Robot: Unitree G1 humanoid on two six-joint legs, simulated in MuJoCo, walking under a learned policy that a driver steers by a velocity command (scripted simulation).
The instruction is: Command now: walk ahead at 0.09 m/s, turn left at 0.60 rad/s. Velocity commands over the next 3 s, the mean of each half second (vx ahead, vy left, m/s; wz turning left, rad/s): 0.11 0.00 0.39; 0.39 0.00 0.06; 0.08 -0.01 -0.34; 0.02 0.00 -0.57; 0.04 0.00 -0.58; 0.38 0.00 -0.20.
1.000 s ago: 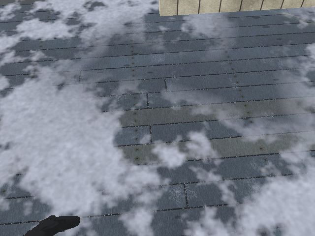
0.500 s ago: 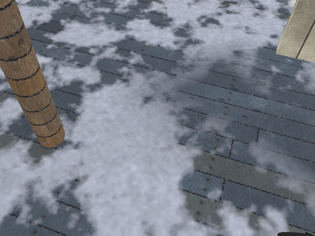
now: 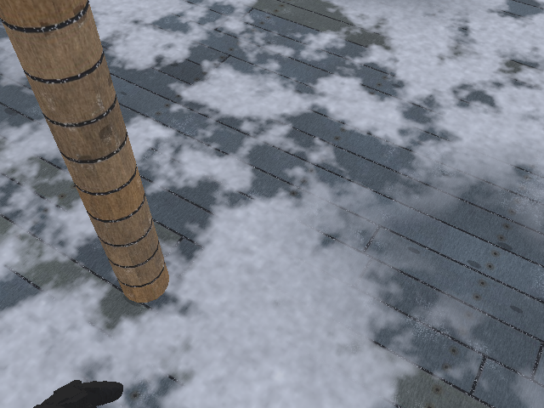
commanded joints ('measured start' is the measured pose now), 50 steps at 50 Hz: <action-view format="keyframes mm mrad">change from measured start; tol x32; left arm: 1 119 162 46 -53 -25 12 11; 50 164 130 33 39 -28 -25 -27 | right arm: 1 210 -139 -23 -40 12 0 5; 50 81 -47 0 39 5 -107 22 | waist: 1 7 -172 -282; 21 -10 218 -77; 50 46 -118 -65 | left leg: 1 -342 63 21 479 -199 -77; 19 185 115 264 -280 204 0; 23 131 474 -320 -625 -243 238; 42 101 314 159 -220 679 74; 44 -407 64 168 424 -74 -30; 50 -357 253 149 397 186 -31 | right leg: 1 533 -499 581 -114 374 -288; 20 -42 -195 -34 -48 -491 -44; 26 -370 -128 -5 487 -220 6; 42 320 -53 -80 15 -83 -82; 44 793 -456 673 -183 -319 -298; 50 327 -299 201 -268 238 -223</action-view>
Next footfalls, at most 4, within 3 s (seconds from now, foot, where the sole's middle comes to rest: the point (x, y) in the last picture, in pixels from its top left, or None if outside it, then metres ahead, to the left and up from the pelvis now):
0.40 left None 0.05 0.14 -0.76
0.84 right None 0.35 -0.08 -0.76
1.28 left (208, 392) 0.51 0.16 -0.76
1.68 right None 0.38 -0.10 -0.76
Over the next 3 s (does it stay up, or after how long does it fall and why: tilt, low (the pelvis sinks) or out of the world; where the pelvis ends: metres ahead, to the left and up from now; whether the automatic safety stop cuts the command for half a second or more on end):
stays up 0.53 -0.16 0.00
